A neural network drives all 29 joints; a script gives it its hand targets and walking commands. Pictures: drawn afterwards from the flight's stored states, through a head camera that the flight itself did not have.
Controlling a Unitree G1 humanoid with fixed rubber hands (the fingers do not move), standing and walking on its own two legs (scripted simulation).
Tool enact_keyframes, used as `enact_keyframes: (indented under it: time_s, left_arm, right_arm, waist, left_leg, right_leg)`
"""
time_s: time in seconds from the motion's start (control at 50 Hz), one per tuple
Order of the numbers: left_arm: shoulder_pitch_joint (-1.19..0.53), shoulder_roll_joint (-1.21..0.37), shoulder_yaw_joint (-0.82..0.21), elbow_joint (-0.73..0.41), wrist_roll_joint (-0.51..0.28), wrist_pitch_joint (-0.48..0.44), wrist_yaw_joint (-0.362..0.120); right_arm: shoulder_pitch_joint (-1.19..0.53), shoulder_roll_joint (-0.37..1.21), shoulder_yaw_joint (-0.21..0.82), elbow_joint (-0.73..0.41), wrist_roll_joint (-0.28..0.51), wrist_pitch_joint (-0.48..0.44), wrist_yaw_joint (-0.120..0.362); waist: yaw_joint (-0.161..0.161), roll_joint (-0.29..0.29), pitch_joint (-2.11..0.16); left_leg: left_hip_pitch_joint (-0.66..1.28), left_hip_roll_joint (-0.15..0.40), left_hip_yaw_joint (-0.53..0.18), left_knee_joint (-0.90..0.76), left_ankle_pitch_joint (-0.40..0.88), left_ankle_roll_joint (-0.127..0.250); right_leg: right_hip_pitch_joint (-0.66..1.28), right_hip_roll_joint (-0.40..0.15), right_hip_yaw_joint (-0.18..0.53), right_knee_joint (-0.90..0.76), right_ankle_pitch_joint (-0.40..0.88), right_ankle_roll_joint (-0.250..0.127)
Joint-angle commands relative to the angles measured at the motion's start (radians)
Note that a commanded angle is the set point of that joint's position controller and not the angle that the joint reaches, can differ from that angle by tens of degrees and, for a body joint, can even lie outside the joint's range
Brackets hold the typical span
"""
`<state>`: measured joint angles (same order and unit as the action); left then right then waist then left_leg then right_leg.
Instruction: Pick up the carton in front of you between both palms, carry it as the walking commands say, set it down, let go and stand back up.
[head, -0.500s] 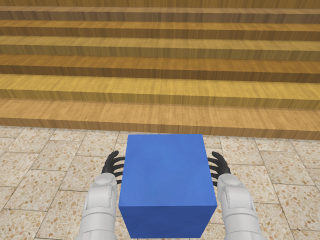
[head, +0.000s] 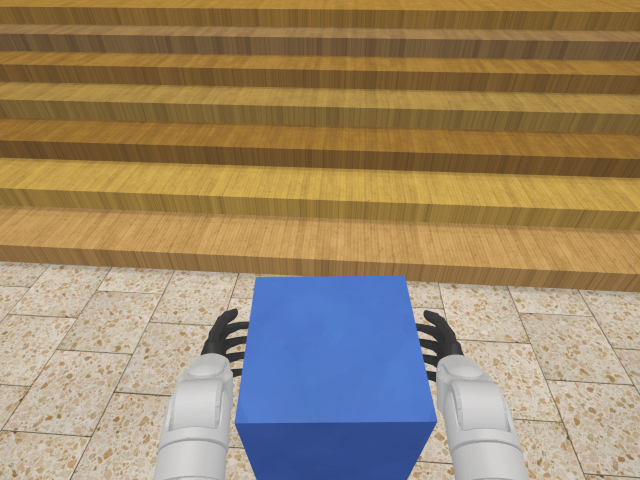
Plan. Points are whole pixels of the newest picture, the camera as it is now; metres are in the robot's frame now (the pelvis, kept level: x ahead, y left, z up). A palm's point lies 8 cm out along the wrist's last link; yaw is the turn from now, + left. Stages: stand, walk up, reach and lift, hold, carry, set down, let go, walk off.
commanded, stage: reach and lift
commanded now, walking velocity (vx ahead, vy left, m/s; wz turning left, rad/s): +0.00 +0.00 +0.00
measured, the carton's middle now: (330, 385) +0.30 +0.00 -0.04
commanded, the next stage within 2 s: hold in 0.12 s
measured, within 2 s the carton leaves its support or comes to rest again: neither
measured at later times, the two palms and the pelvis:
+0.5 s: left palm (211, 365) +0.28 +0.15 +0.05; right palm (454, 367) +0.27 -0.15 +0.05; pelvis -0.01 +0.00 +0.00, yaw +0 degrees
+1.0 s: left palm (211, 361) +0.28 +0.15 +0.05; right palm (453, 362) +0.28 -0.15 +0.05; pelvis -0.01 +0.00 +0.00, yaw +0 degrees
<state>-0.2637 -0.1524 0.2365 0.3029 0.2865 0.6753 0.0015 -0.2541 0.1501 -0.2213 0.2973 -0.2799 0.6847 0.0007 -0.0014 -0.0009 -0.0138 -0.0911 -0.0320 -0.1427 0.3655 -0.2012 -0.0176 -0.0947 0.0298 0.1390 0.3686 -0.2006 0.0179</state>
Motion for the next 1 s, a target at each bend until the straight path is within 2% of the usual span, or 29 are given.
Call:
enact_keyframes:
  time_s: [0.0,0.1,0.2,0.32,0.6,0.98]
  left_arm:
    - [-0.447,-0.949,-0.538,-0.03,-0.254,-0.022,-0.255]
    - [-0.452,-0.95,-0.546,-0.047,-0.262,-0.01,-0.253]
    - [-0.445,-0.947,-0.607,-0.133,-0.3,0.027,-0.245]
    - [-0.447,-0.905,-0.531,-0.071,-0.256,0.065,-0.245]
    - [-0.556,-0.934,-0.528,-0.039,-0.257,0.051,-0.259]
    - [-0.49,-0.925,-0.539,-0.082,-0.265,0.056,-0.254]
  right_arm:
    - [-0.472,0.944,0.533,-0.053,0.255,-0.035,0.247]
    - [-0.48,0.941,0.541,-0.07,0.261,-0.023,0.247]
    - [-0.476,0.937,0.604,-0.16,0.299,0.015,0.241]
    - [-0.473,0.892,0.528,-0.094,0.258,0.051,0.241]
    - [-0.583,0.929,0.527,-0.064,0.258,0.036,0.253]
    - [-0.515,0.922,0.537,-0.103,0.266,0.043,0.247]
  waist:
    - [-0.001,0.002,-0.246]
    - [-0.001,0.003,-0.24]
    - [-0.001,0.003,-0.275]
    - [-0.001,0.002,-0.134]
    - [0.001,0.0,-0.186]
    - [0.001,0.002,-0.207]
  left_leg:
    - [0.064,-0.077,0.076,-0.039,0.241,-0.007]
    - [0.068,-0.075,0.075,-0.043,0.232,-0.008]
    - [0.107,-0.075,0.068,-0.052,0.29,-0.013]
    - [0.057,-0.07,0.082,-0.079,0.122,-0.008]
    - [0.053,-0.067,0.088,-0.061,0.067,-0.002]
    - [0.085,-0.07,0.083,-0.064,0.188,-0.007]
  right_leg:
    - [0.078,0.076,-0.076,-0.036,0.244,0.011]
    - [0.079,0.076,-0.076,-0.04,0.229,0.01]
    - [0.122,0.077,-0.072,-0.051,0.285,0.015]
    - [0.067,0.071,-0.079,-0.077,0.114,0.004]
    - [0.063,0.066,-0.087,-0.06,0.066,0.002]
    - [0.102,0.071,-0.08,-0.064,0.189,0.007]
